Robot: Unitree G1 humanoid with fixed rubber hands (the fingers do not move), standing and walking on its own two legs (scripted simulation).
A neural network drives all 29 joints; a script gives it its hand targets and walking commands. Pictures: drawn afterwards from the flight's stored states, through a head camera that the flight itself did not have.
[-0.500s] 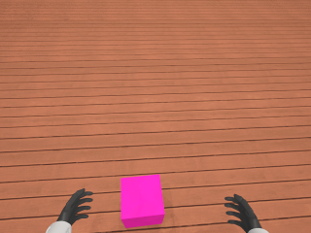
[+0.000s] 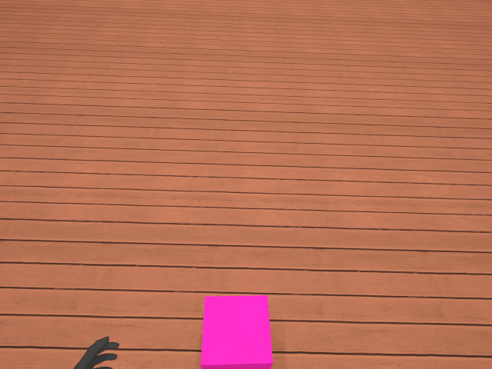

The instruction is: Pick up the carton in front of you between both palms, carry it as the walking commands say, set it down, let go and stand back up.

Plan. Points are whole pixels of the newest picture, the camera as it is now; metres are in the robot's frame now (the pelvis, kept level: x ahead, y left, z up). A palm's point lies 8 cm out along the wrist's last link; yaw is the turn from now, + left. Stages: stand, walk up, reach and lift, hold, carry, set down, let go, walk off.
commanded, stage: stand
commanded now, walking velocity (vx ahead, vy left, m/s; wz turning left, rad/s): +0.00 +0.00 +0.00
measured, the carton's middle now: (236, 338) +0.34 +0.03 -0.64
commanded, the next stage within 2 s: none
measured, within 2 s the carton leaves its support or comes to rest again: neither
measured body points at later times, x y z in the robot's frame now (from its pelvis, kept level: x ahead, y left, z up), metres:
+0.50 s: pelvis +0.02 +0.01 -0.01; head +0.02 +0.01 +0.44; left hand +0.05 +0.28 -0.13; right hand +0.13 -0.24 -0.13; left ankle -0.01 +0.12 -0.73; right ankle -0.08 -0.11 -0.73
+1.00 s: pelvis +0.00 +0.01 -0.01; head +0.01 +0.01 +0.44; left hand -0.01 +0.28 -0.14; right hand +0.11 -0.24 -0.13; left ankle -0.01 +0.12 -0.73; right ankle -0.08 -0.11 -0.73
